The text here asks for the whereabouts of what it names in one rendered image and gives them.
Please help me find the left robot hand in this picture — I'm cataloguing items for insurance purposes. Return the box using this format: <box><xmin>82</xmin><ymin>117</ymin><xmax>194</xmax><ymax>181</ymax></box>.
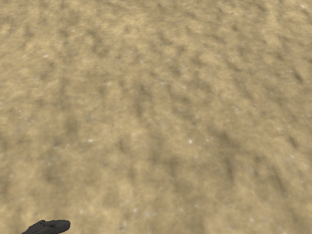
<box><xmin>21</xmin><ymin>219</ymin><xmax>71</xmax><ymax>234</ymax></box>

